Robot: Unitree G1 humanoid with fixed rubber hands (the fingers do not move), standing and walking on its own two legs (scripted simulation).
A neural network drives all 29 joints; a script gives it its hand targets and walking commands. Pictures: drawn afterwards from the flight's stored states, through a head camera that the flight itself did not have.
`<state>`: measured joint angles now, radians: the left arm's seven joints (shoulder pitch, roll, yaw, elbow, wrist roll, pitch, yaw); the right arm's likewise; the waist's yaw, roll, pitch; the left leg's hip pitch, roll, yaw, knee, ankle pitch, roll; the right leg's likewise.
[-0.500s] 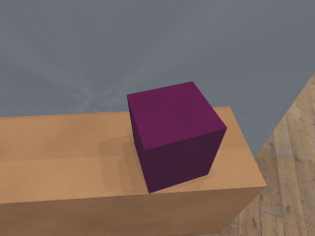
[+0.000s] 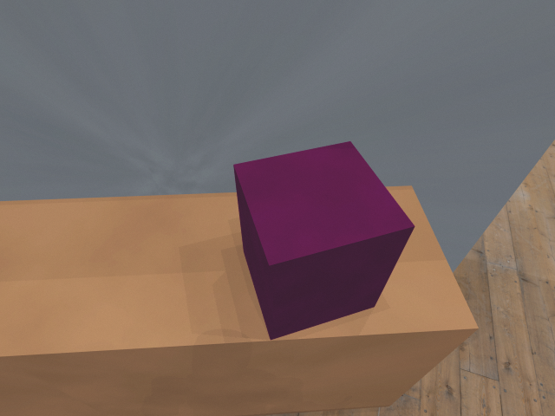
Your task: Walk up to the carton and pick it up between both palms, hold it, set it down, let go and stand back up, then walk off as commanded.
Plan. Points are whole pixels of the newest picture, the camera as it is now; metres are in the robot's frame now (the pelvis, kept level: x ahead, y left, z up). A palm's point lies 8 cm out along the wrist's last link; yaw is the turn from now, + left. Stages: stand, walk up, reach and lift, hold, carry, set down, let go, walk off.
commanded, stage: stand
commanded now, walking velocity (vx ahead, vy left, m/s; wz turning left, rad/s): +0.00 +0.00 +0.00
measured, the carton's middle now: (309, 241) +0.40 -0.03 -0.01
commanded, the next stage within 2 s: walk off in 0.98 s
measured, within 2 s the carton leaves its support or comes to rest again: neither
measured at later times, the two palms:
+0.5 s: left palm out of the picture +0.07 +0.29 -0.13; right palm out of the picture +0.08 -0.28 -0.12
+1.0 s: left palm out of the picture +0.08 +0.27 -0.12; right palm out of the picture +0.10 -0.29 -0.12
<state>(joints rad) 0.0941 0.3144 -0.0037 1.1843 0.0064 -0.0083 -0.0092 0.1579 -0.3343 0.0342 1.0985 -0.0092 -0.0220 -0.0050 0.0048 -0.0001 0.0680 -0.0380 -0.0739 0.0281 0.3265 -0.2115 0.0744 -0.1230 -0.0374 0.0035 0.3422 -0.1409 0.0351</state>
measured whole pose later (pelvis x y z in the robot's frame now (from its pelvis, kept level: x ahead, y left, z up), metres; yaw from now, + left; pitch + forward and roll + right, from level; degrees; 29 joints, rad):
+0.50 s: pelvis +0.01 +0.01 +0.00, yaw +1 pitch -4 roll +0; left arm 0.09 0.31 0.00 1.15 0.01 0.00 0.00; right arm 0.14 -0.33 0.01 1.11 -0.01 -0.02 -0.01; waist 0.00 0.00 0.08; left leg -0.01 -0.10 0.01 0.30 -0.21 0.08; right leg -0.11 -0.06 -0.01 0.35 -0.17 0.05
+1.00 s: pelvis +0.03 -0.01 +0.00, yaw +2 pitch -4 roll +0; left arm 0.09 0.30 0.01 1.13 0.01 0.01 0.01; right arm 0.13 -0.32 0.00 1.11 0.00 -0.02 -0.01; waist 0.01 0.01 0.09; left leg 0.00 -0.08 -0.01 0.30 -0.23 0.06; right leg -0.09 -0.04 -0.04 0.35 -0.19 0.03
